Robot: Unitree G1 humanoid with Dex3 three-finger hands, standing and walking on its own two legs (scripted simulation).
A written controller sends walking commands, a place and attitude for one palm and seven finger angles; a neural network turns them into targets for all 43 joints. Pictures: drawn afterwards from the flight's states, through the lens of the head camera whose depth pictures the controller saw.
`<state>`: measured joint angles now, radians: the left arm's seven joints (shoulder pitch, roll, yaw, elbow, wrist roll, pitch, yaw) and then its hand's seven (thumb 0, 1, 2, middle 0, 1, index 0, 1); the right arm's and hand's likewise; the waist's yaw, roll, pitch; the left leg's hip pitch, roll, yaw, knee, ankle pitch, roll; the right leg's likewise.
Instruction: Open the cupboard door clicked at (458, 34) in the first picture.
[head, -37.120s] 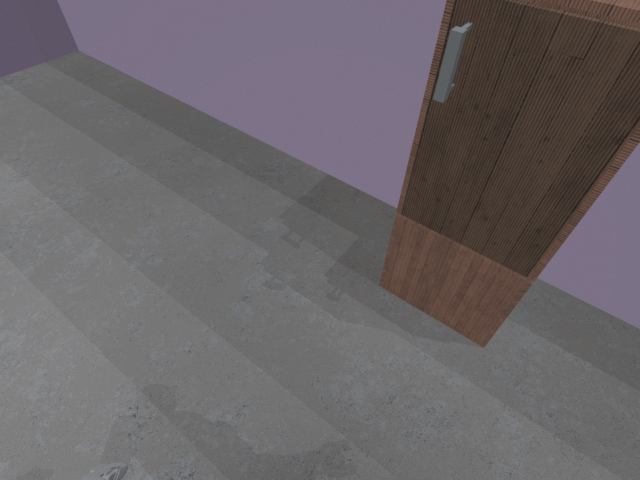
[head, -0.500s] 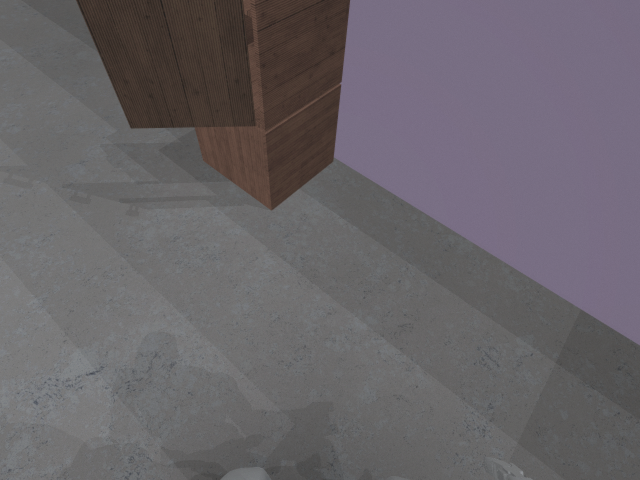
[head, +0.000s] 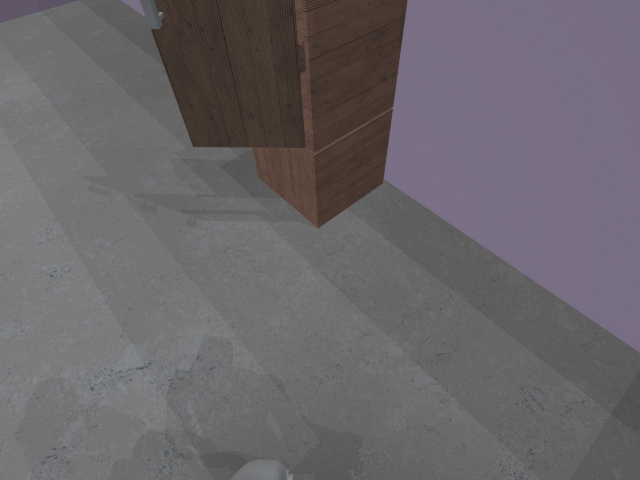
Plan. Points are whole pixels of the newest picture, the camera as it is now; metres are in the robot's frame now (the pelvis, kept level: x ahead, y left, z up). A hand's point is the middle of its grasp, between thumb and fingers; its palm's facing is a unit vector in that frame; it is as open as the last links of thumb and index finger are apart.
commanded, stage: take the last steps up to it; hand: left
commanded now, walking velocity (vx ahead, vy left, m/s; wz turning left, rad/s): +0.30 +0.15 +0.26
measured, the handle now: out of the picture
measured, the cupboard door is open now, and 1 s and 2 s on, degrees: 46 46 46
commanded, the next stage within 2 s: come to a stop and stand still in 1.36 s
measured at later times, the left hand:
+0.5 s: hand out of the picture +0.13 +0.29 -0.17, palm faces +0.17 -0.97 -0.20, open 7.4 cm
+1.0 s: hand (153, 363) +0.30 +0.30 -0.15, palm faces +0.21 -0.95 -0.23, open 7.1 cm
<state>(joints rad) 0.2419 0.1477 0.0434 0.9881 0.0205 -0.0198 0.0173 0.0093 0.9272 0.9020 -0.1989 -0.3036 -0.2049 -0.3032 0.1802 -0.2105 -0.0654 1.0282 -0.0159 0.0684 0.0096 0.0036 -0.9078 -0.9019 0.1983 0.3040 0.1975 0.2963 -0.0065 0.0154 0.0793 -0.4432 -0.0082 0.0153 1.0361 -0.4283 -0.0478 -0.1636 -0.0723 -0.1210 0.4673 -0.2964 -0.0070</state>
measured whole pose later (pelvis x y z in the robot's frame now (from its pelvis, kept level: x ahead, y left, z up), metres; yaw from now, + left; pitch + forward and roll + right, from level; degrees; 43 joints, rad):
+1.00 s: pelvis +0.30 +0.11 +0.01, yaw +9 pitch +1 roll +2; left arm 0.26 0.16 0.06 1.06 0.01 -0.09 0.01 -0.02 0.96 0.90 -0.20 -0.30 -0.20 -0.30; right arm 0.24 -0.18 -0.06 1.08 -0.03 0.01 0.02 0.00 -0.91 -0.90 0.19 0.30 0.19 0.30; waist -0.01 0.01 0.04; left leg -0.58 0.11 0.04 0.93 -0.16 -0.06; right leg -0.11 -0.06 -0.18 0.32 -0.22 -0.03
